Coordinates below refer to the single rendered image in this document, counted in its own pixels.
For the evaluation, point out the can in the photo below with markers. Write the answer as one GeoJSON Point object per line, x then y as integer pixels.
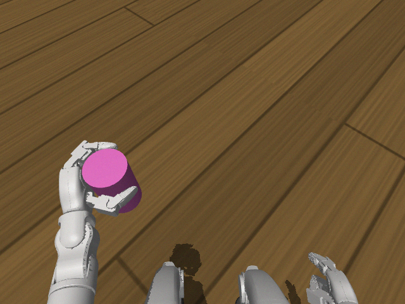
{"type": "Point", "coordinates": [107, 172]}

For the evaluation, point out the left robot hand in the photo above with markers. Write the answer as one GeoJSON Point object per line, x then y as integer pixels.
{"type": "Point", "coordinates": [76, 194]}

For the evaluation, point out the right robot hand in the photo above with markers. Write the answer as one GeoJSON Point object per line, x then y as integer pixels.
{"type": "Point", "coordinates": [335, 289]}

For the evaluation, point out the left robot arm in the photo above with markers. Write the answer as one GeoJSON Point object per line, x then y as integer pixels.
{"type": "Point", "coordinates": [75, 275]}

